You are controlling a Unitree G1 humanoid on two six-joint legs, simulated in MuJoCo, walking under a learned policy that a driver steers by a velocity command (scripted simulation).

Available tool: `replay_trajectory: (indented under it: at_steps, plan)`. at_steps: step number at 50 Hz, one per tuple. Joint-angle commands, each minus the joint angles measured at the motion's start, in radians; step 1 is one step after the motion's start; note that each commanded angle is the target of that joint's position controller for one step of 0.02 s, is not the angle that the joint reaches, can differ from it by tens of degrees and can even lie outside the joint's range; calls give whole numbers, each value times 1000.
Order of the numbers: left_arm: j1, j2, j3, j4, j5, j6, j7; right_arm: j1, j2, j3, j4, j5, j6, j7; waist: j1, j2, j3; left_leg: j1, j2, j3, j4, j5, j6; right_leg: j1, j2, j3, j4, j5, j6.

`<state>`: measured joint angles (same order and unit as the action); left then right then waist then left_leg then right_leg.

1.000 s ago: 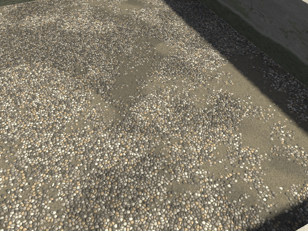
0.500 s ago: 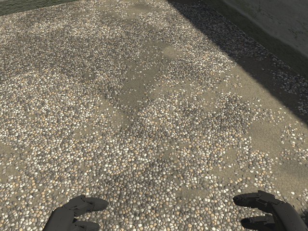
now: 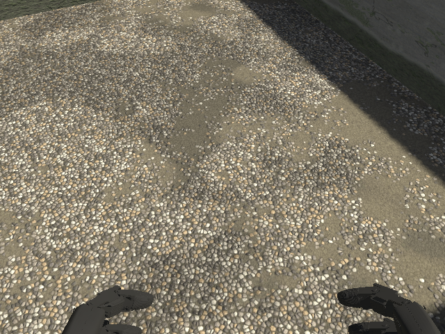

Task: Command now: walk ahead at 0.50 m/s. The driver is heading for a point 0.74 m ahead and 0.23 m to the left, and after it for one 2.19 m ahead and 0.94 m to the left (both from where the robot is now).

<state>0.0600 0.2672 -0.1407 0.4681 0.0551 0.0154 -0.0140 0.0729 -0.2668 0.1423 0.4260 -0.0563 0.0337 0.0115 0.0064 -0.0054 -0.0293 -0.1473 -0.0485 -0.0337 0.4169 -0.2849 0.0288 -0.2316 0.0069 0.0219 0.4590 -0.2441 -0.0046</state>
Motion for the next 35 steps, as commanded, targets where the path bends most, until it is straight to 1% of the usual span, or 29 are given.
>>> replay_trajectory:
  at_steps: [1, 6, 7, 9, 12, 17, 18, 20, 25, 26, 28, 35]
  plan:
    - [-104, 82, 26, -108, 0, -22, 9, -97, -95, -36, -99, 0, -19, -8, -6, -10, -142, 114, 139, -145, -22, 450, 11, 29, -125, 133, -41, 382, -24]
    - [-107, 79, 23, -115, 1, -18, 8, -105, -89, -33, -93, -4, -19, -4, -5, -2, -131, 97, 140, -150, -45, 394, 14, 40, -126, 134, -58, 338, -17]
    - [-81, 98, 31, -107, 14, -9, -1, -88, -97, -31, -87, -25, -7, 1, 6, 19, -169, 88, 133, -146, -47, 332, 25, 70, -113, 122, -52, 286, -25]
    - [-97, 94, 32, -114, 12, -3, -9, -104, -88, -29, -95, -20, -2, 8, 5, 15, -121, 47, 128, -146, -61, 265, 27, 50, -109, 120, -57, 249, -26]
    - [-95, 87, 31, -114, 10, -2, -9, -105, -86, -28, -98, -16, -2, 8, 6, 10, -98, 28, 128, -148, -68, 235, 25, 34, -110, 121, -59, 242, -27]
    - [-86, 86, 32, -108, 9, -5, -7, -96, -84, -28, -96, -14, -3, 3, 3, -1, -99, 36, 127, -150, -67, 233, 25, 25, -110, 123, -63, 248, -28]
    - [-97, 75, 30, -105, 19, -8, -9, -116, -74, -26, -95, -24, -6, 3, 13, -8, -103, 26, 122, -151, -67, 175, 21, 21, -110, 129, -83, 194, -28]
    - [-103, 79, 31, -103, 17, -10, -10, -115, -73, -26, -97, -22, -8, 3, 6, -12, -89, 20, 120, -151, -67, 163, 18, 9, -109, 132, -87, 186, -30]
    - [-87, 83, 32, -87, 16, -13, -7, -102, -72, -27, -91, -21, -10, 0, 7, -4, -103, 35, 121, -151, -63, 209, 23, 20, -110, 135, -91, 217, -33]
    - [-73, 92, 33, -88, 7, -9, -5, -78, -81, -28, -91, -11, -6, -1, -3, 3, -101, 49, 126, -152, -66, 270, 25, 24, -110, 131, -71, 272, -34]
    - [-62, 88, 33, -85, 10, -8, -2, -78, -80, -28, -88, -14, -3, -2, 4, 9, -113, 61, 127, -152, -64, 302, 29, 34, -111, 129, -72, 285, -31]
    - [-61, 83, 31, -88, 13, -5, -1, -84, -72, -27, -89, -16, 1, -3, 6, 8, -103, 58, 125, -153, -77, 290, 29, 34, -109, 125, -77, 264, -24]
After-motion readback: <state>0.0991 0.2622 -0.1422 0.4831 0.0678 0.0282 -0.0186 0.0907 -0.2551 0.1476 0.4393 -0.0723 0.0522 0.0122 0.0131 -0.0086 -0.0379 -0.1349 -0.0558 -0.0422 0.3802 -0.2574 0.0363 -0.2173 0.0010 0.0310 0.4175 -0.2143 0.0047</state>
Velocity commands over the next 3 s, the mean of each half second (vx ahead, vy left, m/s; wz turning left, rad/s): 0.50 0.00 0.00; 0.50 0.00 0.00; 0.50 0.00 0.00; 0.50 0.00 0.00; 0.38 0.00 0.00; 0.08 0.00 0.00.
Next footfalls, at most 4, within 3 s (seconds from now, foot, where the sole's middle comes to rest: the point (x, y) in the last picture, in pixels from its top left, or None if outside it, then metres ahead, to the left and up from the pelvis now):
none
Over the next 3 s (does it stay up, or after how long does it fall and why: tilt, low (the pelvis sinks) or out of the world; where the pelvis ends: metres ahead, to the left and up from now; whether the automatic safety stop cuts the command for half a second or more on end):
stays up -0.01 0.00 0.01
